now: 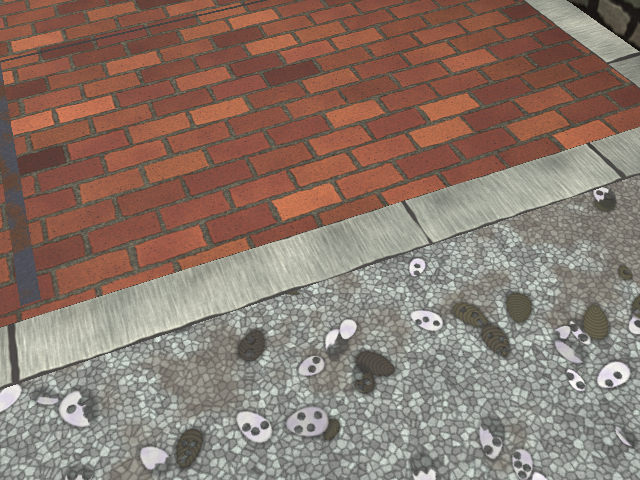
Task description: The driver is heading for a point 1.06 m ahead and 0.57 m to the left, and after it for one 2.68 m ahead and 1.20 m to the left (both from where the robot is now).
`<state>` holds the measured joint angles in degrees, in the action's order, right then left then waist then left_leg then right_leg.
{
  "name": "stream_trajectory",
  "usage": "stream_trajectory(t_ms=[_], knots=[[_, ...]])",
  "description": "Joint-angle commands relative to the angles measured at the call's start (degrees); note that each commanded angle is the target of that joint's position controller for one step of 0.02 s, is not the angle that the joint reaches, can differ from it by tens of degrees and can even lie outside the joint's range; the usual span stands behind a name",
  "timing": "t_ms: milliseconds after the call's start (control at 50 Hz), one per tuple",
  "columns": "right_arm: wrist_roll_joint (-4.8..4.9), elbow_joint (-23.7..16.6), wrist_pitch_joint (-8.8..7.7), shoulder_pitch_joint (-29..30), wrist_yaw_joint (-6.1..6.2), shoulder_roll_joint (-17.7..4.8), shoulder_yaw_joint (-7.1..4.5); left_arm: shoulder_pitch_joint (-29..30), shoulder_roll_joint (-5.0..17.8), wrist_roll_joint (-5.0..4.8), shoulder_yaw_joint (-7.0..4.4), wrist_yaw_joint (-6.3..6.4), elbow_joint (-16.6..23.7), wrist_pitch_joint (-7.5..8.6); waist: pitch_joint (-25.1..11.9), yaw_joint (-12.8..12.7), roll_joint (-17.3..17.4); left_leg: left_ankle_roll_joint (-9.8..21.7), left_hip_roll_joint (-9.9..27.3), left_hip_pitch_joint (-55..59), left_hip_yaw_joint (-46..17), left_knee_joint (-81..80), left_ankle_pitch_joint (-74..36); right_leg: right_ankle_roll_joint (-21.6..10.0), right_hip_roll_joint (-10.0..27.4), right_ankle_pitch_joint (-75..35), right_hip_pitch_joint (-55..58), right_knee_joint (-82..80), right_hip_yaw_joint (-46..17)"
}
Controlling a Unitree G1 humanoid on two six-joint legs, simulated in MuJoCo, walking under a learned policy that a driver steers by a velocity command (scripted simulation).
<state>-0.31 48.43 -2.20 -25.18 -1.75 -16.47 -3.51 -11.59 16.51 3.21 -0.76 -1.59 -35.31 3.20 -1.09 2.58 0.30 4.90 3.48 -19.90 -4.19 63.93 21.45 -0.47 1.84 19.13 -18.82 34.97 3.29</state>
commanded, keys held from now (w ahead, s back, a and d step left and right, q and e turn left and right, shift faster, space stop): w+q+shift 1.00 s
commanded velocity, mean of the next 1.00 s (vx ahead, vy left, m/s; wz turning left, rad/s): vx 0.98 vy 0.00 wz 0.86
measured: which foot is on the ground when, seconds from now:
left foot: up 0.00-0.32, down 0.34-0.78, up 0.80-1.00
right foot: down 0.00-0.34, up 0.36-0.74, down 0.76-1.00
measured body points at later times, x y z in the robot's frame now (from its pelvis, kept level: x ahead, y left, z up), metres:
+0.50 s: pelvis +0.40 +0.06 -0.01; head +0.42 +0.06 +0.44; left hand +0.48 +0.34 -0.10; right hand +0.54 -0.21 -0.14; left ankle +0.41 +0.05 -0.73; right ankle +0.41 -0.13 -0.61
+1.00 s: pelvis +0.82 +0.22 +0.01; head +0.83 +0.24 +0.45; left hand +0.58 +0.43 -0.11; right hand +1.17 +0.21 -0.06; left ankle +0.76 +0.31 -0.63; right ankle +0.88 +0.10 -0.73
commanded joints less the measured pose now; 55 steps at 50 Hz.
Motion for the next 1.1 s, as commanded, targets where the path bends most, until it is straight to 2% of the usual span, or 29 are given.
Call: stream_trajectory(t_ms=[20,40,140,220,260,300,320,340,360,380,400,420,440,460,500,560,600,680,720,740,760,780,800,820,840,860,940,1020,1100], knots=[[-0.52,-5.96,-0.74,7.74,-1.52,-4.76,-0.89,-8.23,7.48,-1.05,-2.52,1.49,-1.33,0.58,1.71,-4.6,-6.36,-0.32,2.53,-26.23,-0.75,7.52,-8.7,-1.12,13.67,5.0,19.36,-22.5,-16.2],[-0.98,-5.27,0.22,6.34,-2.09,-4.17,-0.75,-7.53,6.09,-1.32,-1.98,1.66,-1.48,0.97,1.86,-3.63,-9.25,-1.37,3.18,-24.36,0.31,8.09,-9.91,-1.23,13.07,1.22,17.1,-23.63,-12.58],[-0.43,-8.19,1.7,16.58,-3.38,-1.85,0.35,-10.62,3.51,-1.58,-1.68,1.36,-6.17,3.25,9.27,-2.91,-6.14,-1.26,1.97,-30.08,4.09,4.35,-19.37,-0.68,10.51,-22.19,15.98,-28.51,2.83],[-0.52,-11.28,1.64,23.08,-4.17,-1.62,1.77,-10.28,4.54,-1.53,-1.75,2.51,-9.01,3.31,10.83,-1.25,-3.46,2.55,-0.39,-22.63,12.59,-12.61,-21.87,0.55,8.44,-43.38,17.76,-29.27,12.41],[-0.18,-11.64,1.97,22.25,-3.84,-2.43,1.93,-11.56,8.1,-1.46,-2.44,3.48,-9.97,3.13,6.93,0.27,-4.86,5.03,-5.26,-12.66,17.44,-17.4,-20.8,1.07,9.6,-73.25,21.43,-23.02,13.61],[0.09,-8.22,2.46,8.34,-2.86,-6.29,0.6,-7.95,12.24,-0.67,-3.79,4.59,-9.19,1.62,-1.31,8.32,-8.22,7.24,-8.62,1.24,16.74,-17.21,-14.79,1.1,12.06,-90.31,23.94,-5.72,12.56],[-0.01,-4.68,2.59,-3.74,-2.06,-9.22,-0.9,-4.3,13.6,-0.34,-4.35,4.63,-7.92,0.67,-6.44,13.95,-8.09,9.14,-9.3,13.16,13.94,-17.85,-10.63,0.04,12.89,-89.57,20.11,9.27,10.78],[0.0,-1.55,2.23,-12.92,-0.88,-12.25,-2.78,-1.8,13.12,-0.77,-4.43,3.78,-7.19,0.07,-9.18,17.58,-3.27,11.55,-8.88,26.26,8.67,-25.48,-9.98,-0.82,8.88,-68.91,11.25,31.21,10.57],[1.18,-1.22,2.82,-6.6,0.34,-14.42,-3.96,1.1,3.86,-0.27,-2.04,2.01,-5.96,0.86,-1.15,11.44,12.73,12.9,-3.91,28.81,-2.45,-28.0,-8.02,-0.16,-4.09,-1.06,-9.15,53.94,8.64],[-0.8,-4.73,3.08,-0.65,0.26,-19.87,-4.51,-5.55,2.01,-1.19,-0.9,1.65,0.89,2.35,-10.03,1.9,16.67,24.42,6.86,41.55,-33.74,-36.51,-7.62,1.87,-7.05,8.85,-28.62,66.48,-3.53],[-0.57,-6.59,3.1,0.17,0.65,-17.82,-4.8,-2.45,5.53,-0.5,-0.7,1.74,1.46,3.98,-11.57,4.61,5.9,24.64,10.87,40.82,-44.53,-48.3,6.77,0.85,-4.04,5.13,-32.76,63.03,-9.92],[-0.7,-5.6,2.74,0.59,1.33,-13.45,-3.83,-0.86,7.22,-0.68,-0.78,1.68,0.94,4.65,-2.14,2.06,-1.74,21.25,10.22,30.37,-42.53,-52.38,9.87,0.59,-1.12,1.91,-32.14,56.19,-10.22],[-0.73,-4.9,1.97,2.46,1.51,-11.18,-3.14,0.51,6.81,-0.15,-0.64,1.85,0.83,4.3,2.32,-1.07,-5.89,18.63,7.95,21.29,-37.3,-52.44,5.65,0.96,1.4,0.73,-28.34,49.87,-9.9],[-0.71,-5.26,0.88,3.96,1.81,-10.88,-2.74,0.19,6.22,0.95,-0.21,1.98,0.47,3.12,4.48,-3.18,-6.42,17.38,5.12,14.4,-31.88,-51.71,-0.82,1.82,2.6,1.06,-24.68,46.49,-9.8],[-0.16,-5.45,-0.8,5.0,1.85,-9.36,-1.86,-0.27,5.12,1.68,0.37,1.77,0.26,0.33,6.64,-5.63,-6.51,16.2,0.63,3.14,-24.24,-52.92,-5.22,3.89,4.99,1.92,-19.26,39.05,-8.49],[0.2,-5.84,-2.01,3.87,1.79,-10.05,-2.05,10.22,3.25,0.74,1.49,0.8,4.77,-0.37,9.0,-2.88,-4.13,14.27,-4.27,-4.25,-17.54,-55.04,-14.86,5.35,5.11,-8.76,-14.97,21.77,-4.17],[0.66,-5.4,-1.92,2.01,1.46,-10.53,-2.51,14.79,1.48,-0.51,2.29,0.34,6.35,-0.2,7.7,0.14,-1.19,11.29,-6.17,-2.08,-15.69,-53.47,-24.19,4.67,2.98,-19.49,-11.23,10.69,-2.72],[0.49,-4.51,-1.63,-0.97,1.35,-11.95,-3.33,17.96,3.32,-1.53,1.93,0.74,8.0,0.39,3.7,3.36,2.34,8.53,-3.46,11.23,-18.49,-48.27,-39.48,2.84,-0.84,-23.26,-8.51,-0.41,-3.22],[0.36,-5.09,-1.7,1.58,1.85,-13.83,-3.76,11.15,6.68,-1.71,0.52,1.55,6.34,0.67,-1.05,-0.41,2.91,5.89,-3.41,14.04,-19.52,-40.22,-50.45,1.83,-3.87,-17.99,2.93,-4.27,-4.24],[-0.07,-5.61,-1.78,3.5,1.55,-16.0,-4.14,4.01,10.2,-2.13,-1.0,2.23,4.55,0.9,-5.35,-4.88,2.67,4.65,-3.5,14.28,-19.57,-31.11,-53.41,1.15,-4.25,-12.29,10.78,-4.26,-4.63],[-0.25,-6.44,-2.29,7.47,1.28,-16.14,-4.13,-9.05,12.51,-2.12,-2.42,3.18,1.47,1.23,-10.78,-12.53,2.16,3.56,-5.01,8.19,-17.98,-17.13,-49.96,0.13,-1.35,-9.2,25.05,-3.43,-5.87],[-0.51,-7.98,-3.1,7.94,1.37,-8.35,-2.17,-21.9,16.22,-0.49,-4.07,4.4,-0.74,1.48,-18.71,-15.84,-6.09,3.5,-8.15,-1.18,-13.02,3.41,-22.84,-1.45,11.89,13.66,38.7,-3.78,-19.42],[2.33,-11.98,-2.81,1.97,0.9,-2.75,-0.17,-15.1,19.64,0.74,-4.73,3.86,0.25,1.13,-24.9,-7.29,-26.01,1.52,-13.62,-16.95,-6.18,16.75,6.68,-6.27,25.38,29.26,44.94,-18.7,-54.16],[0.66,-10.37,-1.65,4.91,1.54,-6.88,-0.05,-6.75,14.19,0.14,-4.47,3.41,1.64,0.61,-15.46,-6.66,-15.54,1.96,-7.86,-23.68,-4.5,19.54,0.18,-7.09,22.7,33.05,36.62,-20.75,-53.44],[-0.45,-10.03,-0.92,8.02,1.09,-8.96,-0.58,-4.36,9.48,-0.26,-3.41,3.18,1.61,0.38,-9.61,-6.82,-8.07,1.64,-5.03,-23.91,-2.82,17.38,-3.88,-6.94,20.32,26.2,30.46,-18.98,-42.05],[-0.86,-10.05,-0.3,10.03,0.44,-8.94,-0.64,-4.96,7.23,-0.03,-2.95,2.89,-0.06,0.3,-5.13,-6.57,-2.6,1.21,-3.03,-22.81,-1.86,15.3,-5.22,-6.58,18.42,15.23,24.28,-19.02,-33.86],[-1.63,-14.43,2.71,15.49,-1.98,-3.61,0.94,-9.39,4.64,-1.7,-2.23,1.88,-6.82,2.43,2.72,-3.57,-4.73,0.51,2.22,-25.49,-1.2,12.07,-5.83,-4.37,15.32,-3.3,15.19,-22.62,-15.56],[-1.05,-18.47,3.3,22.36,-2.96,-4.02,1.67,-6.74,5.6,-1.94,-2.31,1.23,-8.44,4.13,6.47,-1.22,-4.89,0.31,2.77,-24.48,2.07,1.71,-18.9,-2.58,11.97,-17.35,10.11,-27.34,0.82],[-1.09,-19.43,2.55,30.03,-5.2,-4.37,2.12,-10.07,9.26,-1.85,-3.1,2.02,-10.8,4.32,11.02,-2.66,-1.88,3.01,0.11,-16.33,10.31,-16.84,-25.13,-1.45,9.35,-30.38,11.46,-30.54,11.45]])
Velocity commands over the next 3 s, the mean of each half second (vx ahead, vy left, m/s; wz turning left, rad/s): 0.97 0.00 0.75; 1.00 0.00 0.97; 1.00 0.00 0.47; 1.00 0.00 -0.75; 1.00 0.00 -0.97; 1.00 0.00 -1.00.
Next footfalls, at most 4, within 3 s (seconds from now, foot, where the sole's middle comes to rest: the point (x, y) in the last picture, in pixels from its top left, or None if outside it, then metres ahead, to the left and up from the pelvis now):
0.34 left None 0.44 0.07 -0.77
0.76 right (271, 309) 0.91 0.12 -0.77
1.20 left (97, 300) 0.96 0.56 -0.77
1.60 right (45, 252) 1.22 0.79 -0.88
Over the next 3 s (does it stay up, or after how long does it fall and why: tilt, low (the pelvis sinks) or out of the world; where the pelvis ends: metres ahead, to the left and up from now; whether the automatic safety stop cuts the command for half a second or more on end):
stays up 2.11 1.44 -0.10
